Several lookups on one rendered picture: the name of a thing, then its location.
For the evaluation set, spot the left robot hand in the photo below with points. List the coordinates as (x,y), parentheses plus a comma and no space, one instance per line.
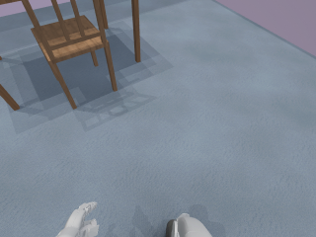
(87,228)

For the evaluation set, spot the chair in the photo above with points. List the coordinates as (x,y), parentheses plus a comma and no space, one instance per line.
(69,38)

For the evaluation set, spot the right robot thigh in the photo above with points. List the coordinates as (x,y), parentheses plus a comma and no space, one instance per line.
(187,226)

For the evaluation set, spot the left robot forearm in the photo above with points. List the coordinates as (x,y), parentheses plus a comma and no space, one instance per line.
(69,232)

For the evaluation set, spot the robot right shin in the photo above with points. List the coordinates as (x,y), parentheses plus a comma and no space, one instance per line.
(182,215)

